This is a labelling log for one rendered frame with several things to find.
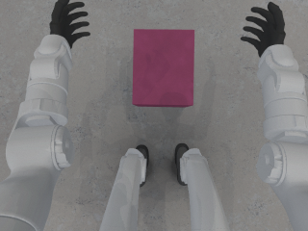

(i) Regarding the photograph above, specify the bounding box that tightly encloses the robot left hand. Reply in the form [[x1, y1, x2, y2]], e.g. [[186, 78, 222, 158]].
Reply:
[[49, 0, 90, 49]]

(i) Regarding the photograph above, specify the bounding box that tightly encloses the robot right upper arm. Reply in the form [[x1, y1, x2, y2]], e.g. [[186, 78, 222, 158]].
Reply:
[[256, 141, 308, 231]]

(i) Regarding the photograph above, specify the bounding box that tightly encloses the right robot forearm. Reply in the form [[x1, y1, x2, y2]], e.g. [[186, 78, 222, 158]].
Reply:
[[256, 44, 308, 144]]

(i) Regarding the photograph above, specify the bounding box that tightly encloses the robot left thigh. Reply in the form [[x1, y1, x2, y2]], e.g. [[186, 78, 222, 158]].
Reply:
[[99, 153, 147, 231]]

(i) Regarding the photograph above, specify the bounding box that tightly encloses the right robot shin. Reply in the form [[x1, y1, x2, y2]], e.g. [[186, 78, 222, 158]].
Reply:
[[180, 148, 208, 174]]

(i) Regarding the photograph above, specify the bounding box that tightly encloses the robot left upper arm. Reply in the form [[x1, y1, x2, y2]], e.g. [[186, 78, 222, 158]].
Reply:
[[0, 124, 75, 231]]

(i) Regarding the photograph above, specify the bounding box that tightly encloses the left robot forearm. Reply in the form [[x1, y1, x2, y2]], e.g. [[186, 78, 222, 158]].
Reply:
[[6, 34, 73, 169]]

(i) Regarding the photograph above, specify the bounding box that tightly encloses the robot right hand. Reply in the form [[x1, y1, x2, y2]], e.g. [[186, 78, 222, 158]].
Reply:
[[241, 2, 286, 58]]

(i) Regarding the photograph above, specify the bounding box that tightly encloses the carton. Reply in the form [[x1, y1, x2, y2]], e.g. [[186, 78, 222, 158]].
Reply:
[[132, 29, 194, 108]]

